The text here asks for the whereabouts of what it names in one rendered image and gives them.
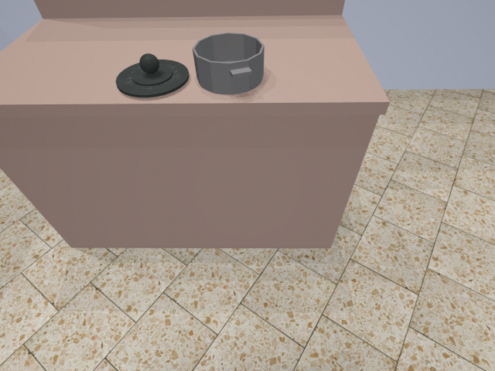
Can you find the lid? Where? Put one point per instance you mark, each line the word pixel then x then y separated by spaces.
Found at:
pixel 135 82

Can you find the knob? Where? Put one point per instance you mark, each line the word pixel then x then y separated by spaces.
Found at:
pixel 149 63

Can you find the pot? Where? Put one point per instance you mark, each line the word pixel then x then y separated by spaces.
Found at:
pixel 229 63

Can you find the table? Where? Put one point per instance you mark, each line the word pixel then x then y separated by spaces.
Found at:
pixel 273 167

